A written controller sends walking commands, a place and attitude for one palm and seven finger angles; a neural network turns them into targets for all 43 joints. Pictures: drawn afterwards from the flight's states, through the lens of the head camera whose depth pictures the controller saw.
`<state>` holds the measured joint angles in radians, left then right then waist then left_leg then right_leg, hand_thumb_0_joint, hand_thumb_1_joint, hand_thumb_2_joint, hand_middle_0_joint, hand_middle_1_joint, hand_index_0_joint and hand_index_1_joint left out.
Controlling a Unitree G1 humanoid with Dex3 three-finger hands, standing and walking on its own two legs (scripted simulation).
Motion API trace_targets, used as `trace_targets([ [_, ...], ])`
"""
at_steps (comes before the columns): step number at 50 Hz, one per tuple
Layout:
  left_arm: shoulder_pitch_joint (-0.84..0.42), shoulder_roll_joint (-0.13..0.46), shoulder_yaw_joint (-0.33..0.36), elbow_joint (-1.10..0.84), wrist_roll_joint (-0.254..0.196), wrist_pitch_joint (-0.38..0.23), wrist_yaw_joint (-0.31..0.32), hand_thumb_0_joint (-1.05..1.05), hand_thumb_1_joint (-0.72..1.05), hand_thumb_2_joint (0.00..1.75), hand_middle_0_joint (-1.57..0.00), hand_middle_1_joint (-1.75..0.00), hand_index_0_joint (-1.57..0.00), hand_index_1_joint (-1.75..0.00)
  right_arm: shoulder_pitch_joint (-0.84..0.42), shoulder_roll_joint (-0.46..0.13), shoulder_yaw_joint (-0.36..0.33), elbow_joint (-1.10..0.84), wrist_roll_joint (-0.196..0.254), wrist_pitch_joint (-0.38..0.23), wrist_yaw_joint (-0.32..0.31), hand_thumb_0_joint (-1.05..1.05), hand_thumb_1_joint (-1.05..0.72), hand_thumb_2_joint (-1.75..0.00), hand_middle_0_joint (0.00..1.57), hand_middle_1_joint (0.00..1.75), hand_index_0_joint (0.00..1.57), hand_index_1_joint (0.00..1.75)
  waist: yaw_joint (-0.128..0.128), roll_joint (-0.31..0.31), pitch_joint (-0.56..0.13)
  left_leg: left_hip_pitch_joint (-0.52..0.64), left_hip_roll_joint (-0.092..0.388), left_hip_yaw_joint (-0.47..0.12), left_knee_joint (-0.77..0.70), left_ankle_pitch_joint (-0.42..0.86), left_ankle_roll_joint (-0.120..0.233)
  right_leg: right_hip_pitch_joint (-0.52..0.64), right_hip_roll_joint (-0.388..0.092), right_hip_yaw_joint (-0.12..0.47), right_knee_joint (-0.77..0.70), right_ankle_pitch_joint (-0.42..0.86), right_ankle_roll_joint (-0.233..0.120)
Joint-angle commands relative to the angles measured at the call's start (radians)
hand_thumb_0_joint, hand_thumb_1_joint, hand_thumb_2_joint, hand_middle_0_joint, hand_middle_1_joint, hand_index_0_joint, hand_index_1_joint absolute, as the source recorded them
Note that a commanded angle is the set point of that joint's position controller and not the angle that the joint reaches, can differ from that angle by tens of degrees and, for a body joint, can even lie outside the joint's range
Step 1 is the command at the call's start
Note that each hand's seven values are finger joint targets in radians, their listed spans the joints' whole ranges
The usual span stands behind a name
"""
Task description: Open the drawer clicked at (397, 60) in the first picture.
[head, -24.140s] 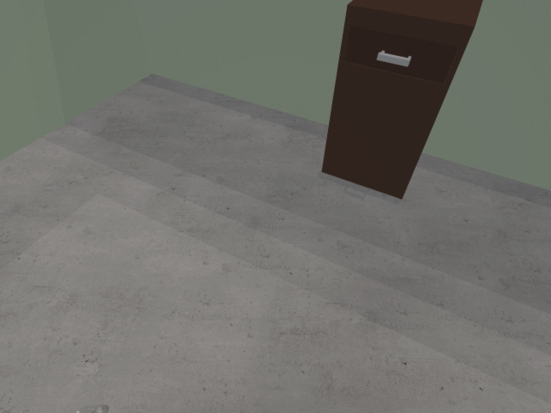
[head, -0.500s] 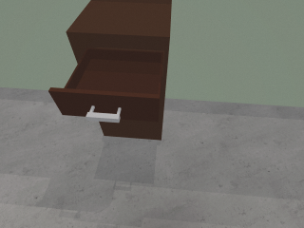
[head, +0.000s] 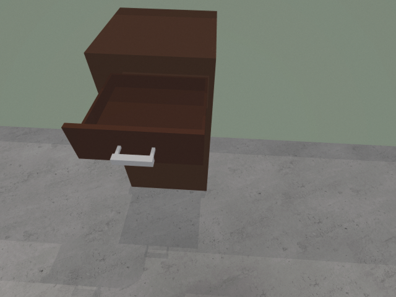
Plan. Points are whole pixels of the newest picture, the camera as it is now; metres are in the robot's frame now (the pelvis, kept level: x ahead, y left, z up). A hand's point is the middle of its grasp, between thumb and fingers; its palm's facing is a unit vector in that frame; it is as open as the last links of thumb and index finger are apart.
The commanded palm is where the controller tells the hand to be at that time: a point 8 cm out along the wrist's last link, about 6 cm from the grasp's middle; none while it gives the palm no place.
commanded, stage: let the arm hang, fingers relaxed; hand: left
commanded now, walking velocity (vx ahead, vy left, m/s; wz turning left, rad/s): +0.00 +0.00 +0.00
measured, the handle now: (134, 154) +0.50 +0.22 -0.07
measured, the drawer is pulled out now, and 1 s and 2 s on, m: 0.30 0.30 0.30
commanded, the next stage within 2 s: look to check the result in 0.06 s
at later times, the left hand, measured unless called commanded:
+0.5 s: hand out of the picture -0.02 +0.15 -0.17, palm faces +0.07 -0.98 -0.16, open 7.4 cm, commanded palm none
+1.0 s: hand out of the picture +0.00 +0.14 -0.17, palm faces +0.07 -0.98 -0.17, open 7.4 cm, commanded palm none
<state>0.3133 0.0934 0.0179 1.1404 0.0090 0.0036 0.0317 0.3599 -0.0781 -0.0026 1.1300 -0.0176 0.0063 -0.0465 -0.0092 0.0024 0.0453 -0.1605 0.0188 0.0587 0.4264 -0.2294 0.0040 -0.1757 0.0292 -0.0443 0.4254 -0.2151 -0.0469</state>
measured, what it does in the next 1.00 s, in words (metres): stands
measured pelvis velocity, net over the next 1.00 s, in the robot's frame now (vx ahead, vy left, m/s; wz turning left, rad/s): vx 0.02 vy -0.01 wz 0.01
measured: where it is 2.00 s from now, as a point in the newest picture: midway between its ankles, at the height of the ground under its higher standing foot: outside the picture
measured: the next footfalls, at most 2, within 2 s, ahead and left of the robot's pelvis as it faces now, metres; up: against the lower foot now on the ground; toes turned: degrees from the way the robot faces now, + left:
none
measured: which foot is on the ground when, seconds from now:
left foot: down 0.00-1.00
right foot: down 0.00-1.00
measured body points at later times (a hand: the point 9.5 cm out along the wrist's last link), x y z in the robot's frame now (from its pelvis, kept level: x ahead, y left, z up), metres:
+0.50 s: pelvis +0.01 +0.00 +0.00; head +0.02 -0.01 +0.45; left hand -0.02 +0.20 -0.16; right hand -0.02 -0.19 -0.17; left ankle +0.00 +0.12 -0.74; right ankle +0.01 -0.09 -0.74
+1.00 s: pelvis +0.02 -0.01 +0.00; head +0.04 -0.02 +0.45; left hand +0.00 +0.19 -0.16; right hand -0.01 -0.21 -0.17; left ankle +0.00 +0.12 -0.74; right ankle +0.01 -0.09 -0.74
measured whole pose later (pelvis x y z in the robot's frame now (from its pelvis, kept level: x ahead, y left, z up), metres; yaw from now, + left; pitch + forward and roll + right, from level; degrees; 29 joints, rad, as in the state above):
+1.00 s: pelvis +0.02 -0.01 +0.00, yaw +0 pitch -2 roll +0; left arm 0.30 0.10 0.02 1.15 0.01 0.00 0.04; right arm 0.32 -0.10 0.00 1.14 -0.01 0.01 -0.05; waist -0.01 0.01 0.07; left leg -0.12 0.03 0.05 0.40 -0.24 -0.01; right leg -0.14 0.04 -0.06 0.41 -0.24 -0.06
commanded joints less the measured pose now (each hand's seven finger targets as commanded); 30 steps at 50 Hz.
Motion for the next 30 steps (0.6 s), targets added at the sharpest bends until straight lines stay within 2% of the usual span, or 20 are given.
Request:
trace_targets([
  [1,0.091,0.085,0.018,-0.012,0.002,-0.010,0.010,0.00,0.90,0.90,-0.20,-0.30,-0.20,-0.30,0.096,-0.068,-0.011,-0.016,0.003,-0.010,-0.009,0.00,-0.90,-0.90,0.20,0.30,0.20,0.30,0.009,0.025,0.086,-0.052,0.073,-0.096,-0.091,0.013,0.043,-0.043,-0.103,0.108,-0.107,0.017,-0.018],
  [5,0.090,0.085,0.018,-0.010,0.002,-0.010,0.010,0.00,0.90,0.90,-0.20,-0.30,-0.20,-0.30,0.097,-0.071,-0.010,-0.015,0.004,-0.010,-0.009,0.00,-0.90,-0.90,0.20,0.30,0.20,0.30,0.007,0.028,0.082,-0.045,0.076,-0.097,-0.093,0.018,0.043,-0.041,-0.104,0.104,-0.107,0.022,-0.017],
  [11,0.091,0.086,0.016,-0.006,0.001,-0.014,0.011,0.00,0.90,0.90,-0.20,-0.30,-0.20,-0.30,0.090,-0.076,-0.010,-0.014,0.006,-0.012,-0.010,0.00,-0.90,-0.90,0.20,0.30,0.20,0.30,0.005,0.001,0.060,-0.019,0.078,-0.092,-0.083,0.067,0.042,-0.025,-0.107,0.100,-0.103,0.066,-0.015],
  [14,0.089,0.088,0.015,-0.004,0.002,-0.013,0.012,0.00,0.90,0.90,-0.20,-0.30,-0.20,-0.30,0.088,-0.076,-0.010,-0.012,0.006,-0.010,-0.009,0.00,-0.90,-0.90,0.20,0.30,0.20,0.30,0.004,0.017,0.081,-0.020,0.079,-0.094,-0.086,0.059,0.041,-0.039,-0.107,0.098,-0.106,0.051,-0.014],
  [18,0.093,0.089,0.015,-0.004,0.003,-0.013,0.012,0.00,0.90,0.90,-0.20,-0.30,-0.20,-0.30,0.076,-0.083,-0.011,-0.014,0.008,-0.008,-0.008,0.00,-0.90,-0.90,0.20,0.30,0.20,0.30,0.005,-0.002,0.087,-0.012,0.077,-0.096,-0.087,0.050,0.039,-0.054,-0.104,0.102,-0.109,0.035,-0.013],
  [20,0.086,0.089,0.015,-0.004,0.002,-0.012,0.011,0.00,0.90,0.90,-0.20,-0.30,-0.20,-0.30,0.081,-0.079,-0.009,-0.012,0.005,-0.010,-0.009,0.00,-0.90,-0.90,0.20,0.30,0.20,0.30,0.004,0.027,0.076,-0.015,0.077,-0.094,-0.091,0.061,0.042,-0.036,-0.107,0.102,-0.107,0.052,-0.014],
  [22,0.084,0.089,0.017,-0.002,0.002,-0.013,0.011,0.00,0.90,0.90,-0.20,-0.30,-0.20,-0.30,0.076,-0.081,-0.008,-0.011,0.006,-0.012,-0.010,0.00,-0.90,-0.90,0.20,0.30,0.20,0.30,0.006,0.006,0.073,-0.014,0.078,-0.094,-0.089,0.073,0.040,-0.025,-0.108,0.097,-0.105,0.068,-0.013],
  [30,0.079,0.089,0.017,-0.002,0.002,-0.014,0.011,0.00,0.90,0.90,-0.20,-0.30,-0.20,-0.30,0.067,-0.082,-0.009,-0.009,0.006,-0.011,-0.009,0.00,-0.90,-0.90,0.20,0.30,0.20,0.30,0.007,0.011,0.078,-0.006,0.078,-0.091,-0.091,0.078,0.039,-0.028,-0.109,0.098,-0.108,0.071,-0.012],
])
